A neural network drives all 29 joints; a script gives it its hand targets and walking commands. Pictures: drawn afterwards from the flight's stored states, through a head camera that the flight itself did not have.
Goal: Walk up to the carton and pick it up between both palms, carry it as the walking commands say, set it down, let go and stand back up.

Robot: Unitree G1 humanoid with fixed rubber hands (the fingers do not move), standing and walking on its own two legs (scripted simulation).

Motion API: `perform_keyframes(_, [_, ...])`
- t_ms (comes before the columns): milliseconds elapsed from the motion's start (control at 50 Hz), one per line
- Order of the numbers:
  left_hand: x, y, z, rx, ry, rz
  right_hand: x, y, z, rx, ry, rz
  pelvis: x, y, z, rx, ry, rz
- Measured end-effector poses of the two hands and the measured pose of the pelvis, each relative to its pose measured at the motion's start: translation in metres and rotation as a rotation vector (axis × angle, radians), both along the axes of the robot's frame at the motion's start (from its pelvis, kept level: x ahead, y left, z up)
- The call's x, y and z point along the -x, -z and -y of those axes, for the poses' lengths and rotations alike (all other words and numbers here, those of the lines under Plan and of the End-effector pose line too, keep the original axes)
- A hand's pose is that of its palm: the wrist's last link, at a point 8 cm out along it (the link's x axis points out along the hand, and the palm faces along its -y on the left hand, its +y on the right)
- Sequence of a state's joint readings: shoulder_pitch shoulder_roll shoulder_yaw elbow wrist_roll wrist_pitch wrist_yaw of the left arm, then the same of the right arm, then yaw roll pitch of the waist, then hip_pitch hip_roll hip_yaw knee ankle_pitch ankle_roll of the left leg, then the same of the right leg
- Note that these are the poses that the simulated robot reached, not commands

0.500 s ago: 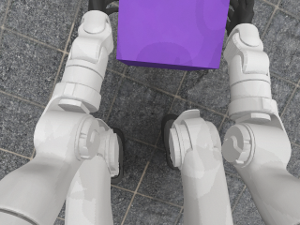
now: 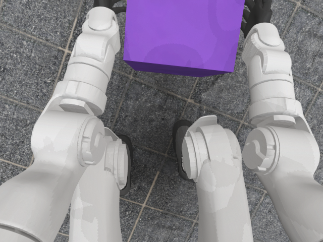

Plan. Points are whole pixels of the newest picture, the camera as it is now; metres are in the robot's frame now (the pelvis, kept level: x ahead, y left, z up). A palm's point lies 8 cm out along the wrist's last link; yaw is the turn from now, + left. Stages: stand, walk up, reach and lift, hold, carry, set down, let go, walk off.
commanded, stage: set down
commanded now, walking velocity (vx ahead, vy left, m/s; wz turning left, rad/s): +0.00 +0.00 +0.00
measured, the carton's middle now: (177, 24) +0.53 -0.10 -0.23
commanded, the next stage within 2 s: none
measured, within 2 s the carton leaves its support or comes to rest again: rests again in 0.24 s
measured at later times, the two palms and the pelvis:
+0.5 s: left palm (105, 14) +0.54 +0.05 -0.17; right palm (251, 27) +0.49 -0.24 -0.16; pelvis +0.00 +0.00 -0.01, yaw +0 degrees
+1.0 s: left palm (106, 14) +0.54 +0.05 -0.17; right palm (251, 29) +0.49 -0.24 -0.16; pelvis +0.00 +0.00 -0.01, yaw +0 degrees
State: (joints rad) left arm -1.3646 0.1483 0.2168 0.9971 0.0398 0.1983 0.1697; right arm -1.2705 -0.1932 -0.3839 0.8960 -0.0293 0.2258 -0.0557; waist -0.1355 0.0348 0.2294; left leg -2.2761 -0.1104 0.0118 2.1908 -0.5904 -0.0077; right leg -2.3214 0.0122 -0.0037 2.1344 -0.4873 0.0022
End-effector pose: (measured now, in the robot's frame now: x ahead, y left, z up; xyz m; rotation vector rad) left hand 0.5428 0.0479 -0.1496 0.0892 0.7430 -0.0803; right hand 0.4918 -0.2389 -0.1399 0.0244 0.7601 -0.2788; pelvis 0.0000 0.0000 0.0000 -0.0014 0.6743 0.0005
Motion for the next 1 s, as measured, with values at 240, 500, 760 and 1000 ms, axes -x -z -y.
perform_keyframes(240, [0.000, 0.015, -0.004, 0.001, 0.004, -0.016, -0.003, 0.010, -0.002, -0.002, -0.016, -0.018, -0.004, 0.004, -0.002, 0.008, -0.009, -0.004])
perform_keyframes(500, [0.001, 0.017, -0.004, -0.002, 0.016, -0.018, 0.001, 0.016, -0.001, -0.014, -0.013, -0.019, -0.004, 0.006, -0.003, 0.009, -0.013, 0.012])
perform_keyframes(760, [0.001, 0.018, -0.002, 0.008, 0.033, -0.016, 0.002, 0.020, 0.002, -0.013, -0.016, -0.027, -0.002, 0.007, -0.001, 0.007, -0.011, 0.029])
perform_keyframes(1000, [0.001, 0.018, -0.003, 0.008, 0.045, -0.011, 0.003, 0.021, 0.002, -0.014, -0.016, -0.024, -0.001, 0.009, -0.002, 0.009, -0.010, 0.045])
